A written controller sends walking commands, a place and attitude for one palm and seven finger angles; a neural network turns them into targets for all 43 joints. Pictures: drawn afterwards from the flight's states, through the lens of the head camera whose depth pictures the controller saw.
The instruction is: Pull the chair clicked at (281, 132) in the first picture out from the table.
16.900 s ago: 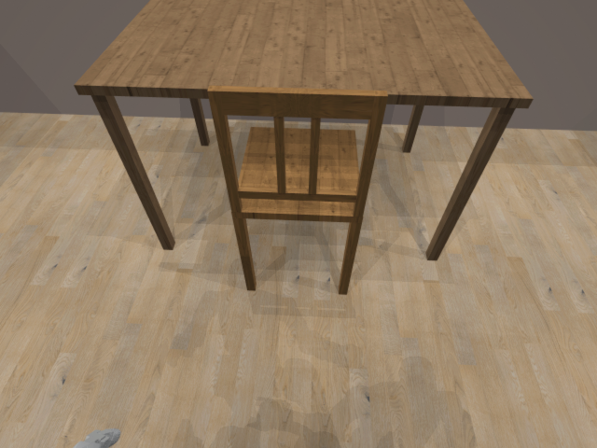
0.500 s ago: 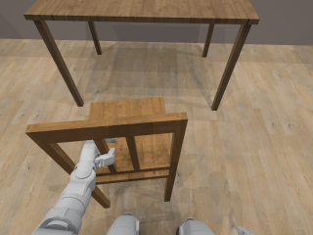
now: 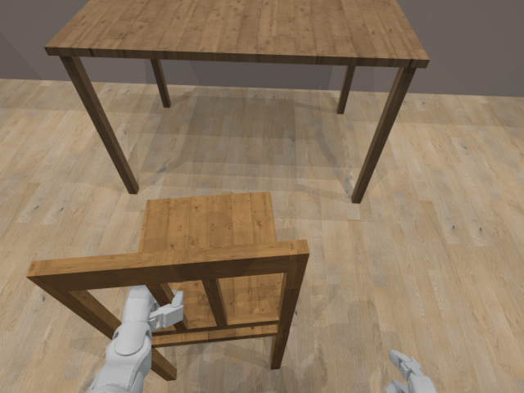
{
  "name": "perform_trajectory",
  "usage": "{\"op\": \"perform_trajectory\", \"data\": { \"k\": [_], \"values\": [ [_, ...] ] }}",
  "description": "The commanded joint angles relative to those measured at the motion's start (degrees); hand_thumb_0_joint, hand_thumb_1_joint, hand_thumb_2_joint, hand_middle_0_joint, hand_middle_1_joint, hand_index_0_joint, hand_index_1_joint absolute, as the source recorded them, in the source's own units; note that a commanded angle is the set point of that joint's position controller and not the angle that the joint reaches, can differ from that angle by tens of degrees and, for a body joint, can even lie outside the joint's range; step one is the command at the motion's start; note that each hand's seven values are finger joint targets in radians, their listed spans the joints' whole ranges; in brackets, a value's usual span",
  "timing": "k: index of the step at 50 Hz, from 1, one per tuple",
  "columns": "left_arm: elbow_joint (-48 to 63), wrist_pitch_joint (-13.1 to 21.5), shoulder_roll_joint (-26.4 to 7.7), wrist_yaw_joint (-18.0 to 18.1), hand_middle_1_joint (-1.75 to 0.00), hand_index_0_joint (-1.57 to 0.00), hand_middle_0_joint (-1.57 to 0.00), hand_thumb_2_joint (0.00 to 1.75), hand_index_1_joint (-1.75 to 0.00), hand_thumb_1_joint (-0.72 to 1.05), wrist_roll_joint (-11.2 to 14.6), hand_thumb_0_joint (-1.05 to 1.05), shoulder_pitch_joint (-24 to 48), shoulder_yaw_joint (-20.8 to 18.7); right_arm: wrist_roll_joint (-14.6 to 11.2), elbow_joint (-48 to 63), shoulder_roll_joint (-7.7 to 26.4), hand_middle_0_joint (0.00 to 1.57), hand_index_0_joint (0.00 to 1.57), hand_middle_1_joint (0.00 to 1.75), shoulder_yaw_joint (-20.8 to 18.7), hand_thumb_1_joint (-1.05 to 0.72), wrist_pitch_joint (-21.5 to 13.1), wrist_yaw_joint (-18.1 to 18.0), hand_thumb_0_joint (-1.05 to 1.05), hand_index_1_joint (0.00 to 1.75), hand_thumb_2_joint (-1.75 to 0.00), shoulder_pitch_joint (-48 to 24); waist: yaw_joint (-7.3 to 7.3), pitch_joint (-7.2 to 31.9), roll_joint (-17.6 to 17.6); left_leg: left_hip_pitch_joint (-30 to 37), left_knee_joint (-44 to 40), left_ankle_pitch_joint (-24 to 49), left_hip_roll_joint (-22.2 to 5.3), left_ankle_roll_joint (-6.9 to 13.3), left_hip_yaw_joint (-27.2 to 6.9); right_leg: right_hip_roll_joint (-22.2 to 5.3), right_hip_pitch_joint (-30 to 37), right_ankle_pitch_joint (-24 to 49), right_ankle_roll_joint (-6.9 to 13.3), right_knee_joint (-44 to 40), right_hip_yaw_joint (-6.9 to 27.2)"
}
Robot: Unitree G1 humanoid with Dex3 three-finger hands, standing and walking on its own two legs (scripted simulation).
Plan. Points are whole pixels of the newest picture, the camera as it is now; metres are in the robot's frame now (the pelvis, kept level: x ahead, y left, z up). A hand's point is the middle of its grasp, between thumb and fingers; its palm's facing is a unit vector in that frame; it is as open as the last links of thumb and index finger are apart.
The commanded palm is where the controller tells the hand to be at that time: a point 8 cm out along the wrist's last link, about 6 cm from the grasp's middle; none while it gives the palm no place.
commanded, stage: stop walking, hand still on the chair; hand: left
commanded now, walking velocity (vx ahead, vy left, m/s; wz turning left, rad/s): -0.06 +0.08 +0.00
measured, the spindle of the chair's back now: (170, 305) +0.28 +0.19 -0.11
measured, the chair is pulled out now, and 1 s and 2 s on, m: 0.60 0.60 0.60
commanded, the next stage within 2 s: open the thumb and straighten the fingers in 0.28 s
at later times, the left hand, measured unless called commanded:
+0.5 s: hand (177, 305) +0.26 +0.16 -0.07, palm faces +0.14 -0.98 -0.14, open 5.7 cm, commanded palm +0.23 +0.21 -0.05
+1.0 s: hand (170, 302) +0.27 +0.18 -0.07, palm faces +0.14 -0.98 -0.17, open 16.0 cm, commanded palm +0.24 +0.23 -0.05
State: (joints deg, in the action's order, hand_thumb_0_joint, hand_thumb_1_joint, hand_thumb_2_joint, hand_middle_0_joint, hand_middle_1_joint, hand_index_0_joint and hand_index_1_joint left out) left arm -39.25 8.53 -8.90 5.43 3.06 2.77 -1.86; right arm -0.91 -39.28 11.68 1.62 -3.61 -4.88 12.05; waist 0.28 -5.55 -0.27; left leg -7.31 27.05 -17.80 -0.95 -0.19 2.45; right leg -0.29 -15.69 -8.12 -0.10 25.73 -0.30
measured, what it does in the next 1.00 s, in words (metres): stands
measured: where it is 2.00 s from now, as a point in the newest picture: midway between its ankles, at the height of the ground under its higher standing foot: outside the picture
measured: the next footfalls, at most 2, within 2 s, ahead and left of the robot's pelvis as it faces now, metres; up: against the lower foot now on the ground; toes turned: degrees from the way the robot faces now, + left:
none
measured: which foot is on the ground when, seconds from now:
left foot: down 0.00-1.00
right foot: down 0.00-1.00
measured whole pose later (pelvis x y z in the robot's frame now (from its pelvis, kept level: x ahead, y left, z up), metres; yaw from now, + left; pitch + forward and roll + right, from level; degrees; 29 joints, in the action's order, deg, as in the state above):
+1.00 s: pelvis +0.02 +0.00 -0.03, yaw +4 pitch +10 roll +0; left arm -16.1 -5.4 -9.5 3.1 4.9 -6.9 -1.2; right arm -1.7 -33.8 14.6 0.8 -6.9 -3.5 13.7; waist 1.2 5.0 -3.1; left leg -28.1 44.8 -26.6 0.5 0.2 -0.8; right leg -2.6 -35.5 -18.1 -0.5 43.7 -3.0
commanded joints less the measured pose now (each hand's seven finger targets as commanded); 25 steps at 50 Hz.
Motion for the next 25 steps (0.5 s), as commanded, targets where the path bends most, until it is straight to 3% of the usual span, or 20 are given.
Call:
{"op": "perform_trajectory", "data": {
  "k": [1,8,16,18,19,20,21,23,25],
  "values": [
    [11.2,2.0,-9.5,1.6,-1.45,-0.50,-0.50,0.90,-1.45,0.90,-2.3,0.00,10.3,-2.4,-0.3,6.7,8.2,0.20,0.20,0.30,-3.2,-0.90,-1.3,-1.7,0.00,0.30,-0.90,-0.9,0.68,14.8,-1.5,-2.0,-5.5,10.8,-5.1,0.3,-4.0,-6.3,11.0,11.8,1.6,-2.6,6.8],
    [11.9,1.6,-9.0,1.6,-1.45,-0.50,-0.50,0.90,-1.45,0.90,-2.3,0.00,9.2,-1.8,-0.5,7.1,8.0,0.20,0.20,0.30,-3.3,-0.90,0.1,-2.2,0.00,0.30,-0.90,-1.9,0.81,15.7,-1.0,-0.3,-5.4,12.2,-4.9,0.5,-3.8,-6.6,10.9,12.9,1.7,-3.1,6.8],
    [11.6,1.3,-9.1,1.7,-1.45,-0.50,-0.50,0.90,-1.45,0.90,-2.0,0.00,7.7,-1.6,-0.6,7.0,8.2,0.20,0.20,0.30,-3.2,-0.90,1.0,-2.5,0.00,0.30,-0.90,-2.2,0.73,14.1,-3.0,-0.3,-6.8,12.7,-5.3,0.6,-4.3,-6.3,9.7,11.1,1.7,-3.5,6.0],
    [11.7,1.4,-8.6,1.7,-1.45,-0.50,-0.50,0.90,-1.45,0.90,-2.1,0.00,8.2,-1.2,-0.6,7.2,8.2,0.20,0.20,0.30,-3.1,-0.90,1.2,-2.4,0.00,0.30,-0.90,-2.4,0.69,13.7,-2.1,-0.8,-6.9,12.0,-5.3,0.6,-4.3,-6.2,9.5,9.7,1.8,-3.6,6.1],
    [14.1,1.7,-10.7,1.9,-1.45,-0.50,-0.50,0.90,-1.45,0.90,-2.2,0.00,6.8,-3.4,-0.5,7.7,8.1,0.20,0.20,0.30,-3.2,-0.90,1.3,-2.3,0.00,0.30,-0.90,-2.5,0.30,14.1,-1.9,-0.8,-7.2,11.9,-5.4,0.7,-4.6,-6.3,10.3,9.6,1.8,-3.7,6.0],
    [10.3,-1.3,-5.0,1.0,-1.45,-0.50,-0.50,0.84,-1.45,0.78,1.6,0.00,2.4,0.8,-3.0,7.8,10.6,0.20,0.20,0.30,-4.2,-0.90,0.6,-0.7,0.00,0.30,-0.90,-2.5,2.95,14.1,0.8,-7.7,-6.2,12.5,-2.5,-0.5,-3.7,-3.8,7.6,6.5,1.6,-0.6,0.2],
    [11.4,-1.2,-5.0,0.4,-1.45,-0.50,-0.50,0.78,-1.45,0.66,2.6,0.00,2.9,-1.4,-3.1,7.9,9.9,0.20,0.20,0.30,-3.6,-0.90,0.0,0.5,0.00,0.30,-0.90,-2.3,1.53,12.1,5.3,-11.2,-4.4,11.3,-2.6,-0.1,-3.1,-3.3,5.0,5.6,1.4,0.5,-0.4],
    [17.9,-0.1,-9.0,-0.6,-1.45,-0.50,-0.50,0.67,-1.45,0.42,2.3,0.00,4.3,-4.0,-2.5,8.9,9.8,0.20,0.20,0.30,-4.3,-0.90,-1.6,1.6,0.00,0.30,-0.90,-2.7,1.19,15.4,0.3,-13.8,-1.8,8.2,-1.1,0.2,-2.4,-3.0,3.9,2.7,1.4,2.2,0.6],
    [22.1,-0.1,-7.5,-1.3,-1.45,-0.50,-0.50,0.55,-1.45,0.17,1.4,0.00,5.4,-1.2,-2.2,9.6,9.5,0.20,0.20,0.30,-4.1,-0.90,-2.7,2.2,0.00,0.30,-0.90,-2.7,1.61,16.8,-3.9,-14.7,-0.1,7.8,-0.6,0.0,-2.1,-2.9,2.3,1.8,1.7,3.6,0.6]
  ]
}}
